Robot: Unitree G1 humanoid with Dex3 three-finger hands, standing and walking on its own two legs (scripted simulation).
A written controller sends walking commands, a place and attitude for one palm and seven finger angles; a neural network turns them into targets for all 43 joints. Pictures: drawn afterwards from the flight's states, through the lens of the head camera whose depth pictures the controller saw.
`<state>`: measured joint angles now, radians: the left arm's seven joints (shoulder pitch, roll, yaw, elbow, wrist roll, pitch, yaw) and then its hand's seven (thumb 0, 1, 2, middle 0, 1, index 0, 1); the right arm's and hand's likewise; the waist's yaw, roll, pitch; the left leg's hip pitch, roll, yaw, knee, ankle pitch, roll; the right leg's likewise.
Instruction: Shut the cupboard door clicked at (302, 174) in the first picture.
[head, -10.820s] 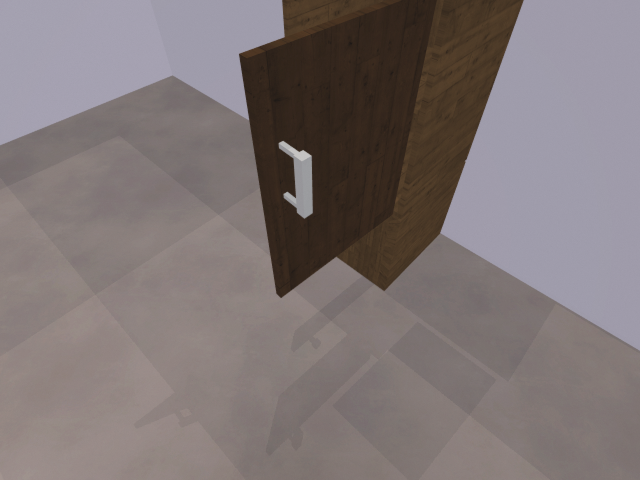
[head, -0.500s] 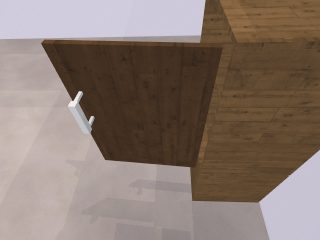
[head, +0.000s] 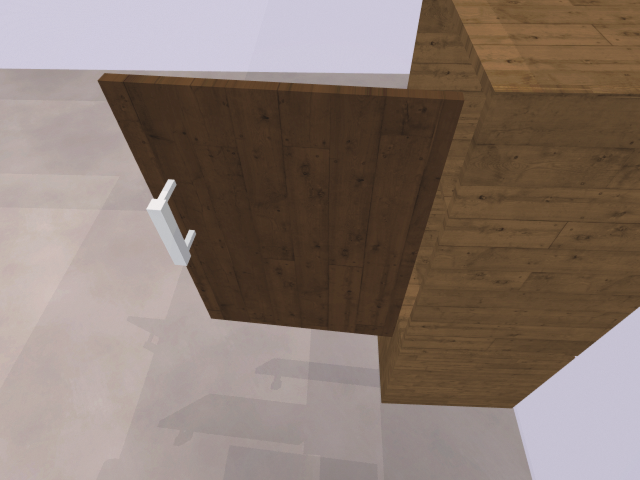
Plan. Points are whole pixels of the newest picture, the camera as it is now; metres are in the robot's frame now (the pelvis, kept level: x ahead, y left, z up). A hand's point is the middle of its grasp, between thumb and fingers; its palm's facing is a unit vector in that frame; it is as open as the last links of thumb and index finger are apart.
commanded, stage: look again from close up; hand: left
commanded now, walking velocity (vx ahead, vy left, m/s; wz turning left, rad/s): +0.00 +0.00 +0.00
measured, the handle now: (175, 224) +0.46 +0.26 +0.03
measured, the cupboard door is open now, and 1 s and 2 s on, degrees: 86 86 86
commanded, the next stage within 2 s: raise the hand and make a fist in 0.12 s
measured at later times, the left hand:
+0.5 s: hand (180, 412) +0.19 +0.18 +0.00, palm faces +0.05 -1.00 +0.03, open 6.8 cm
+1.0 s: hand (169, 472) +0.14 +0.19 -0.04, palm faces -0.14 -0.99 +0.00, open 4.4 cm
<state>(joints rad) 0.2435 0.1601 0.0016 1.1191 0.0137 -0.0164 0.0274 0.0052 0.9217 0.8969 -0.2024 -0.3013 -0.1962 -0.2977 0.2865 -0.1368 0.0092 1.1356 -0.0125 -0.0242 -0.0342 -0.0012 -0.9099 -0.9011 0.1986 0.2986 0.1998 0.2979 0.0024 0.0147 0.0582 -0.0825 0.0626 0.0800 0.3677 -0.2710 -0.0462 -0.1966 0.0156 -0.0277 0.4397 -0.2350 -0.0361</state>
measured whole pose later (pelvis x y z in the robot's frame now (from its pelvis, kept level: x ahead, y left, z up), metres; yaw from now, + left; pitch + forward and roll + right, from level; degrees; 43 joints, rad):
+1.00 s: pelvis -0.07 +0.03 -0.09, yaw +3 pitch +11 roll -1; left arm 0.39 0.25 0.06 -0.14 -0.25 -0.15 -0.32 0.01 0.90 0.90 -0.74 -0.89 -0.74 -0.89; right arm 0.27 -0.17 0.07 0.48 0.05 -0.16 -0.05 0.01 -0.90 -0.90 0.21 0.30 0.21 0.30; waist -0.01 0.04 -0.08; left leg -0.82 0.03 0.02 1.15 -0.52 0.01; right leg -0.86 -0.06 -0.06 1.10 -0.43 0.01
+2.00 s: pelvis -0.03 +0.03 -0.05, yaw +4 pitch +8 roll -1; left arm 0.35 0.28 0.18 -0.07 -0.32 -0.20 -0.40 0.02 0.90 0.90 -1.30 -1.50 -1.29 -1.50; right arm 0.29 -0.27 0.02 0.49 0.04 -0.22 -0.07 0.01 -0.90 -0.90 0.20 0.30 0.20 0.30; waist 0.00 0.03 -0.07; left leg -0.58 0.03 0.01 0.92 -0.48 0.00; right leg -0.62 -0.04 -0.07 0.88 -0.41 0.00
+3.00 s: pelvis -0.04 +0.02 -0.05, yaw +4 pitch +10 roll +0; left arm -0.25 0.31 0.24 0.48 -0.28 -0.25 -0.39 0.02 0.90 0.90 -1.30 -1.50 -1.30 -1.50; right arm 0.28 -0.29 0.02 0.61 0.05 -0.18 -0.08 0.01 -0.90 -0.90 0.20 0.30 0.20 0.30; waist -0.03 0.02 -0.06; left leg -0.60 0.02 0.02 0.86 -0.43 -0.01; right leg -0.66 -0.05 -0.06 0.86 -0.38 -0.01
